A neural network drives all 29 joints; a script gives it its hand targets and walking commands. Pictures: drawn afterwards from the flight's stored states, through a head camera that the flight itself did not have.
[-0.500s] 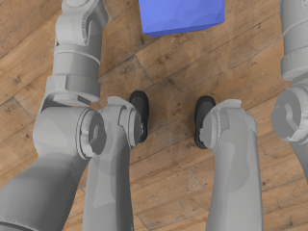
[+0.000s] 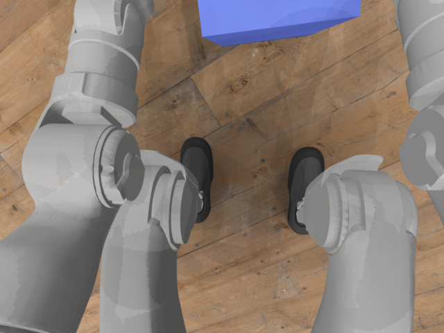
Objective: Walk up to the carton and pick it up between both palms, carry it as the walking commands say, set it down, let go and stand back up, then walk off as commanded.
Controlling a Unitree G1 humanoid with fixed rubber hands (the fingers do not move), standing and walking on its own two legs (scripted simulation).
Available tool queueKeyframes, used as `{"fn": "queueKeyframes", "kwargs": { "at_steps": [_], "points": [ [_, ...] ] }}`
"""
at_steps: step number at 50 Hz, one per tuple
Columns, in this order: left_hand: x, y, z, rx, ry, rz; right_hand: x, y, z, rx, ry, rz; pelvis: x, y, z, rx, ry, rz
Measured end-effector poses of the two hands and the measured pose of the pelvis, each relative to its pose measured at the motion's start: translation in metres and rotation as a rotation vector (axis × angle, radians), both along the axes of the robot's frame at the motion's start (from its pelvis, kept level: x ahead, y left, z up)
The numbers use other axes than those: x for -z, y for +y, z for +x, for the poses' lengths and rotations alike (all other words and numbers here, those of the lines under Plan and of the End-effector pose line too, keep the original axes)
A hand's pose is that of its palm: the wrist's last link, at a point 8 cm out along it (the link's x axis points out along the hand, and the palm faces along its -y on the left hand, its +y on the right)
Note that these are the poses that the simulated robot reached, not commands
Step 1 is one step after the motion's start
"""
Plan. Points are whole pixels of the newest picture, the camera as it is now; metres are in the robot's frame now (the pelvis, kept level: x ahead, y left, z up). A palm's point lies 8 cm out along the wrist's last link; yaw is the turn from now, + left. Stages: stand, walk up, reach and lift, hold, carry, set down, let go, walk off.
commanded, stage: reach and lift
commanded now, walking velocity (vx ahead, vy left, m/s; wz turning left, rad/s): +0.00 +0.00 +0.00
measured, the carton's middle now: out of the picture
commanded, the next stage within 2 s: none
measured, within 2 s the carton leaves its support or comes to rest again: leaves its support in 1.74 s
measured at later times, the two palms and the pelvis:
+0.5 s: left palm out of the picture +0.57 +0.14 -0.21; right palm out of the picture +0.58 -0.17 -0.21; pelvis +0.01 +0.00 -0.01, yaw +0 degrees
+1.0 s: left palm out of the picture +0.57 +0.12 -0.21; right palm out of the picture +0.59 -0.15 -0.20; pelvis +0.01 +0.00 -0.01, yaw +0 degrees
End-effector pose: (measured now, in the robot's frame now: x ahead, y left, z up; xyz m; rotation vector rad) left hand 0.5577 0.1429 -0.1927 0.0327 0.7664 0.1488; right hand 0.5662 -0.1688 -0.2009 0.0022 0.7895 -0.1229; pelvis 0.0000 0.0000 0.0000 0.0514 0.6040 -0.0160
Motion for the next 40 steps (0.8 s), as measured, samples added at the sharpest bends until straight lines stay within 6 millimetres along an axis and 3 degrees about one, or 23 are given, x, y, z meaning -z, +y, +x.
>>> {"fn": "queueKeyframes", "kwargs": {
  "at_steps": [6, 27, 40],
  "points": [
    [0.012, -0.002, 0.007, 0.023, 0.009, 0.0, 0.013, -0.003, 0.004, 0.002, -0.005, -0.009, 0.009, 0.001, 0.005, -0.004, 0.007, -0.003],
    [0.013, -0.004, 0.01, 0.036, 0.0, -0.002, 0.008, 0.0, 0.013, -0.03, -0.034, -0.018, 0.011, 0.001, 0.008, -0.005, 0.006, -0.002],
    [0.013, -0.017, 0.01, 0.098, 0.0, -0.032, 0.003, 0.018, 0.02, -0.103, -0.047, 0.022, 0.011, 0.001, 0.008, -0.005, 0.006, -0.002]
  ]
}}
